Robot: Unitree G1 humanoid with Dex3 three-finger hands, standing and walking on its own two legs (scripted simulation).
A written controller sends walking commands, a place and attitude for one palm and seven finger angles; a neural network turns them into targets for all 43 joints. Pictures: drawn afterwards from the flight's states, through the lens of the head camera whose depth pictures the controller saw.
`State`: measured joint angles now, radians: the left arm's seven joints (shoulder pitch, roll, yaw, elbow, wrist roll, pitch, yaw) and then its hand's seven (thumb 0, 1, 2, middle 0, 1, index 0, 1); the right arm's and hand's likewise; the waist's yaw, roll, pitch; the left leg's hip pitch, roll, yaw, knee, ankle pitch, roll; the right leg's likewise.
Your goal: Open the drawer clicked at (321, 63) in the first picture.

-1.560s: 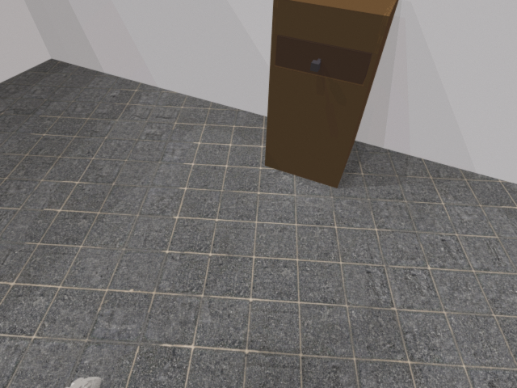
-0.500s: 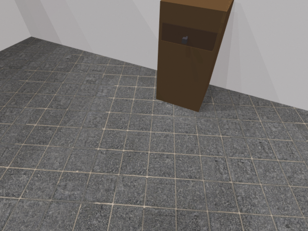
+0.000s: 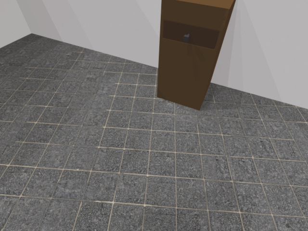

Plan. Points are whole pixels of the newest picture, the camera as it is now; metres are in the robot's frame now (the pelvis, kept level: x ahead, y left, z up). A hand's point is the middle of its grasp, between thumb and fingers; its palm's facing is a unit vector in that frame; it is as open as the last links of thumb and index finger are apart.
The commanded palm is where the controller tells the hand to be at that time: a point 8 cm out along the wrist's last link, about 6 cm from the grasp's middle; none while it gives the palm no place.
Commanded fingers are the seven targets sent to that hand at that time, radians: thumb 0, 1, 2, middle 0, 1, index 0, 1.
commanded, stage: walk to a spot facing it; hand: left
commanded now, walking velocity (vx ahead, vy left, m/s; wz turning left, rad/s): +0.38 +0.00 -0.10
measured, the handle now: (187, 37) +1.32 -0.15 -0.10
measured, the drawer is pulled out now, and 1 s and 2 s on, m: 0.00 0.00 0.00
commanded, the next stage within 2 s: turn to face it in 1.10 s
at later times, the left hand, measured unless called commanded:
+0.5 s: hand out of the picture +0.14 +0.18 -0.19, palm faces -0.08 -0.99 -0.13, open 7.4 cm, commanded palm none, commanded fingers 0.00 0.90 0.90 -0.20 -0.30 -0.20 -0.30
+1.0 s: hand (118, 178) +0.33 +0.15 -0.19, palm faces +0.02 -0.99 -0.15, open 7.3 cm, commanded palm none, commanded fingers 0.00 0.90 0.90 -0.20 -0.30 -0.20 -0.30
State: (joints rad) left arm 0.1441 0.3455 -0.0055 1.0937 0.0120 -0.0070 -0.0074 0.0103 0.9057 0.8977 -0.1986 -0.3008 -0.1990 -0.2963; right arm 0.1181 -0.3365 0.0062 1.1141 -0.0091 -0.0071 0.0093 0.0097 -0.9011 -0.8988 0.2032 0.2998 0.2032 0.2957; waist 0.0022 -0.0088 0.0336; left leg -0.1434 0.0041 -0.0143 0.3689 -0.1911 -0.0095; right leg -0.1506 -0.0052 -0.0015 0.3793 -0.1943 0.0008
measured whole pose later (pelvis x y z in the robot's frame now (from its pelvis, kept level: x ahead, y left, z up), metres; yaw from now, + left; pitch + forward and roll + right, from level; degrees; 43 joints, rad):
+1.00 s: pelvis +0.32 -0.03 -0.01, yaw -2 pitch -2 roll -3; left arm 0.31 0.19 0.05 1.09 0.03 -0.05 0.00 0.01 0.93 0.90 -0.20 -0.30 -0.20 -0.30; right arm 0.20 -0.16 -0.06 1.00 -0.03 -0.03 0.03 0.01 -0.91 -0.90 0.19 0.30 0.19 0.29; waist 0.00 -0.02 -0.01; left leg -0.48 0.14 0.11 0.75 -0.24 0.00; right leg -0.13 -0.02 -0.20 0.46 -0.30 -0.02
